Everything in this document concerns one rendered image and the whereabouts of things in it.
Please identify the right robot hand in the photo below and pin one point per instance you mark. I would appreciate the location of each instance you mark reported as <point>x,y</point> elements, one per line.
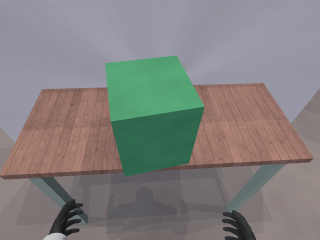
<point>243,231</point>

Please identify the table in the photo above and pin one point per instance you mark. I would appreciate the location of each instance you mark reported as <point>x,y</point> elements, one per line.
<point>69,133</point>

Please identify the left robot hand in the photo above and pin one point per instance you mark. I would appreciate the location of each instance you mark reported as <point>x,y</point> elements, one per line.
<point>61,222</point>

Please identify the carton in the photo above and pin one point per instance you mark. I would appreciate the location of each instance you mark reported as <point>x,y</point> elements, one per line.
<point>155,113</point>

